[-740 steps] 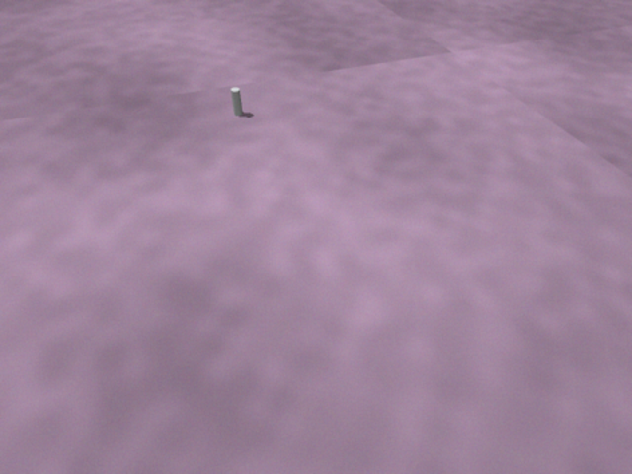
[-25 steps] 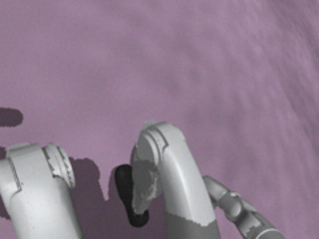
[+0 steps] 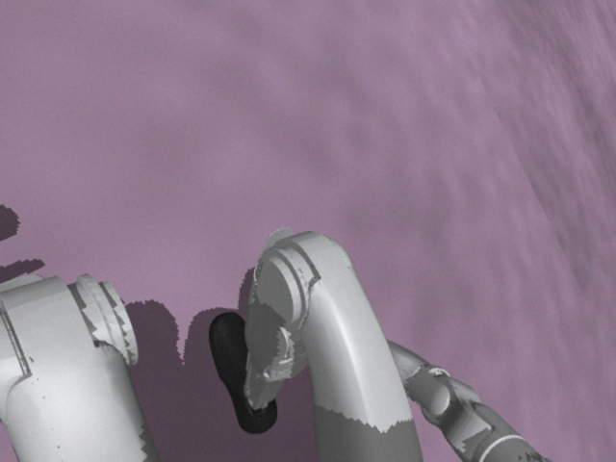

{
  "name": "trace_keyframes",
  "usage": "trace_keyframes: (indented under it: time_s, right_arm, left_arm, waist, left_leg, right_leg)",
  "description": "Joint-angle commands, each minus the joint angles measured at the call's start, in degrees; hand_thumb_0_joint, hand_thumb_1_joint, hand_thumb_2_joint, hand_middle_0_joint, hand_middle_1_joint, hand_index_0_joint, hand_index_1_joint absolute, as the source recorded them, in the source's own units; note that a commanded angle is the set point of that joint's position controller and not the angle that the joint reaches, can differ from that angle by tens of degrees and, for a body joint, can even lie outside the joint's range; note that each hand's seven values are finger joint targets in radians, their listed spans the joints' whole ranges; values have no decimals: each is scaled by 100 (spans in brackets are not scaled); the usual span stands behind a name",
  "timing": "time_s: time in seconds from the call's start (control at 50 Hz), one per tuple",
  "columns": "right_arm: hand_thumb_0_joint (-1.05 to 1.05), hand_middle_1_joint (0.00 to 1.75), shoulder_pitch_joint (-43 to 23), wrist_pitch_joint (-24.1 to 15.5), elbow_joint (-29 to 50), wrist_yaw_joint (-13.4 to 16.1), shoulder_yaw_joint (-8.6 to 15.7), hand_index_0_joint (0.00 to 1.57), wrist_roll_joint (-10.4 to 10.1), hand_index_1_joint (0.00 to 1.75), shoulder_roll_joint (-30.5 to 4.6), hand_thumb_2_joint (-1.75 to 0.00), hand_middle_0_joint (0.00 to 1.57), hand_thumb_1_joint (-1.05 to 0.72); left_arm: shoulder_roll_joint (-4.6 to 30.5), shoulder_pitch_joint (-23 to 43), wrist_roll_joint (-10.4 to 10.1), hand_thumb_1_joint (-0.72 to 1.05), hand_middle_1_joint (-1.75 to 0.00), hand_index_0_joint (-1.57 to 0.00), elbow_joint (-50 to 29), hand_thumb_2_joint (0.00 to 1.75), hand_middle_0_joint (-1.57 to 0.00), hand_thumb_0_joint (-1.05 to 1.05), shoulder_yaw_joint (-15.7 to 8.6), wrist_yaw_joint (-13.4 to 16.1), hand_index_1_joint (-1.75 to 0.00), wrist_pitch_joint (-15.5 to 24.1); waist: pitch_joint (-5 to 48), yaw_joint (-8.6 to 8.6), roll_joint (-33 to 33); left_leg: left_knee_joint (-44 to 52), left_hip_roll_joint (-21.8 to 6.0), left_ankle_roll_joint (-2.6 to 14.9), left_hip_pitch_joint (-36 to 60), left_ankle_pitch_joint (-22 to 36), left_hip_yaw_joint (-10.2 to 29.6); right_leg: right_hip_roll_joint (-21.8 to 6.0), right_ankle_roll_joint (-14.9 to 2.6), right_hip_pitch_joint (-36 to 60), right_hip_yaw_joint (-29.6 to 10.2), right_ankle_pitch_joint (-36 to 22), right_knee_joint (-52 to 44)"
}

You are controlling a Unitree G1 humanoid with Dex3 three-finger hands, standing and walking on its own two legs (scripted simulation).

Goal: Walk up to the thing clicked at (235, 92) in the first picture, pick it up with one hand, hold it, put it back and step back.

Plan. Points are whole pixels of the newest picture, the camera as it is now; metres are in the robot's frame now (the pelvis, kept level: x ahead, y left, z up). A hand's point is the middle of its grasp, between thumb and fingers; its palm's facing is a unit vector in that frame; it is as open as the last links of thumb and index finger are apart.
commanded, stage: close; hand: left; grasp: from the side
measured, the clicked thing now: out of the picture +0.44 +0.28 -0.20
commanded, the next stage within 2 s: settle in 0.46 s
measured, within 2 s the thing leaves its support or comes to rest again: leaves its support in 0.86 s
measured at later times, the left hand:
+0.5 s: hand out of the picture +0.43 +0.27 -0.18, palm faces +0.32 -0.95 -0.01, open 7.1 cm
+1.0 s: hand out of the picture +0.43 +0.29 -0.15, palm faces +0.32 -0.95 -0.01, open 6.7 cm
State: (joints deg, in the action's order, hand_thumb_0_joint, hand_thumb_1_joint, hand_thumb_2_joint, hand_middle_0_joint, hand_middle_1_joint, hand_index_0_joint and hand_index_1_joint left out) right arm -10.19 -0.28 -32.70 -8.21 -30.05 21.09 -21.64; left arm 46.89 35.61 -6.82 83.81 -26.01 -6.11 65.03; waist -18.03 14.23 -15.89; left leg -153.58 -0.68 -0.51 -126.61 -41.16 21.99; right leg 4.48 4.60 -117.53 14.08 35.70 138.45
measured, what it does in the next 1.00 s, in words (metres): stands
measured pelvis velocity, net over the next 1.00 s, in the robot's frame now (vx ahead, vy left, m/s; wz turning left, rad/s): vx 0.00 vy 0.00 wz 0.00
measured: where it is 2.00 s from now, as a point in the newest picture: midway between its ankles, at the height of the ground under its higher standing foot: (175, 436)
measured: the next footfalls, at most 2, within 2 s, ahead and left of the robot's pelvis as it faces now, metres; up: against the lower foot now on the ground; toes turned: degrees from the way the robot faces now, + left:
none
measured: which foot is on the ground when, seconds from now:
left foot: down 0.00-1.00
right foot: down 0.00-1.00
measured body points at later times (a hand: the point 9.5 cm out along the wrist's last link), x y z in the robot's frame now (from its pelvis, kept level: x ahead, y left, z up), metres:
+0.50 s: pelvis +0.00 +0.00 +0.00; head +0.24 +0.19 +0.33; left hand +0.41 +0.32 -0.18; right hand +0.17 -0.24 -0.03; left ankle +0.08 +0.12 -0.25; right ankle +0.14 -0.13 -0.25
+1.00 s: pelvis +0.00 +0.00 +0.01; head +0.23 +0.19 +0.35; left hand +0.41 +0.34 -0.14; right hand +0.18 -0.25 -0.03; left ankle +0.08 +0.12 -0.25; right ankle +0.14 -0.13 -0.25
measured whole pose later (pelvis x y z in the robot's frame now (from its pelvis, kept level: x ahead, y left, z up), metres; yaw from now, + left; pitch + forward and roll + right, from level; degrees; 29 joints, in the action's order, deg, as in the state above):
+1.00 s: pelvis +0.00 +0.00 +0.01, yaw +0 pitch +15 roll -17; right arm -7.8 2.5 -32.9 -8.1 -26.0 19.0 -20.5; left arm 44.5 34.9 -5.0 69.4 -26.1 -2.6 56.7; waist -15.7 13.4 -14.3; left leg -151.4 -1.1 -1.1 -126.9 -41.8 21.4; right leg 4.0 4.0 -118.4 13.9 36.2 137.1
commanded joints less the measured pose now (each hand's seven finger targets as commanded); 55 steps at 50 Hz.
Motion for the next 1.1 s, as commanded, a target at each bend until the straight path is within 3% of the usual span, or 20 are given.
trace_keyframes:
  time_s: [0.0,0.14,0.24,0.3,0.38,0.42,0.52,0.58,0.62,0.7,0.78,0.86,1.02,1.06,1.08]
  right_arm:
    - [0,30,200,67,59,111,682,20,-5,30,-2087,-90,20,-89]
    - [0,30,101,175,140,105,616,20,38,30,-2056,-89,20,-88]
    - [0,30,63,231,179,115,598,20,37,30,-2053,-89,20,-88]
    - [0,30,91,225,160,121,587,20,51,30,-2053,-89,20,-88]
    - [0,30,134,223,120,121,603,20,40,30,-2069,-89,20,-88]
    - [0,30,163,219,97,123,579,20,37,30,-2068,-89,20,-88]
    - [0,30,143,238,117,123,583,20,23,30,-2045,-89,20,-88]
    - [0,30,148,257,145,125,566,20,17,30,-2082,-90,20,-90]
    - [0,30,166,281,127,128,601,20,14,30,-2098,-90,20,-91]
    - [0,30,207,281,125,118,642,20,6,30,-2067,-90,20,-91]
    - [0,30,307,308,94,121,771,20,-28,30,-2046,-90,20,-91]
    - [0,30,475,329,51,122,972,20,-100,30,-2014,-90,20,-91]
    - [0,30,799,361,39,117,1402,20,-415,30,-1826,-90,20,-90]
    - [0,30,793,348,64,112,1527,20,-511,30,-1783,-90,20,-90]
    - [0,30,908,357,58,106,1590,20,-543,30,-1787,-90,20,-90]
  left_arm:
    - [777,1361,60,10,-43,-45,-675,47,-46,0,123,108,-43,408]
    - [984,1109,198,37,-61,-63,-562,64,-64,0,-60,345,-61,430]
    - [1112,1183,238,52,-77,-79,-619,80,-80,0,-109,433,-77,407]
    - [1001,1239,199,65,-85,-87,-638,87,-88,0,-91,478,-85,407]
    - [954,1383,170,63,-103,-103,-621,101,-104,0,-44,502,-103,396]
    - [1106,1414,157,65,-111,-110,-677,108,-110,0,-90,515,-111,405]
    - [1004,1426,191,66,-122,-119,-602,118,-120,0,31,506,-123,378]
    - [1190,1436,226,70,-127,-121,-625,122,-122,0,-47,493,-128,373]
    - [1120,1346,214,74,-132,-125,-734,128,-126,0,-90,466,-134,356]
    - [1107,1472,163,65,-137,-130,-1122,129,-131,0,-116,457,-139,322]
    - [1266,1470,176,62,-138,-132,-1789,129,-133,0,-213,426,-140,225]
    - [1185,1473,130,58,-138,-132,-2474,128,-134,0,-239,392,-140,6]
    - [491,1316,94,55,-142,-134,-3101,130,-136,0,255,190,-143,-704]
    - [283,1137,72,54,-141,-135,-3214,130,-136,0,315,136,-143,-888]
    - [229,1197,41,55,-141,-136,-3320,128,-136,0,325,116,-142,-963]
  waist:
    - [3215,771,3028]
    - [3141,631,3228]
    - [3096,673,3276]
    - [3132,770,3193]
    - [3151,860,3053]
    - [3230,790,3151]
    - [3122,836,3070]
    - [3124,784,3250]
    - [3159,747,3311]
    - [3352,724,3462]
    - [3721,622,3704]
    - [4067,505,3960]
    - [4266,350,3720]
    - [4207,168,3708]
    - [4303,162,3785]
  left_leg:
    - [1929,-334,-93,2145,606,-516]
    - [2023,-385,-152,2292,824,-457]
    - [2010,-399,-133,2192,763,-502]
    - [1957,-398,-112,2204,846,-484]
    - [1918,-393,-81,2138,701,-484]
    - [1907,-391,-83,2163,741,-499]
    - [1924,-401,-75,2129,741,-497]
    - [2017,-424,-116,2193,711,-438]
    - [2070,-445,-148,2320,759,-380]
    - [2051,-426,-152,2434,975,-453]
    - [2040,-426,-148,2590,1174,-569]
    - [2120,-417,-170,2773,1226,-651]
    - [2335,-334,-93,2406,908,-834]
    - [2468,-307,-94,2426,767,-858]
    - [2515,-298,-106,2465,805,-860]
  right_leg:
    - [181,-443,1425,653,-954,-996]
    - [186,-464,1457,688,-1065,-911]
    - [206,-473,1481,685,-1017,-961]
    - [214,-449,1560,699,-1138,-993]
    - [224,-433,1552,705,-1061,-1048]
    - [226,-441,1604,681,-1090,-1039]
    - [226,-447,1539,691,-1074,-1048]
    - [217,-465,1505,727,-1027,-998]
    - [201,-461,1461,738,-1064,-949]
    - [194,-463,1589,695,-1230,-961]
    - [182,-486,1734,585,-1394,-974]
    - [150,-522,1698,486,-1441,-1002]
    - [84,-555,1527,321,-1220,-1174]
    - [58,-585,1245,308,-1044,-1162]
    - [51,-594,1242,304,-1062,-1141]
